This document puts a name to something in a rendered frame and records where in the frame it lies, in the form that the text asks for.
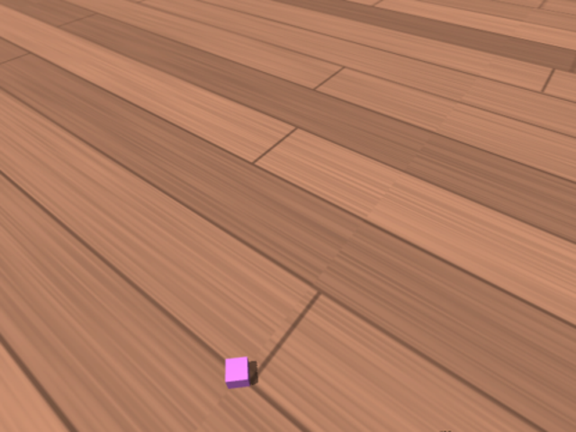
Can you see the cube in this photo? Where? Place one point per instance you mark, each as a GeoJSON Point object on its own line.
{"type": "Point", "coordinates": [237, 372]}

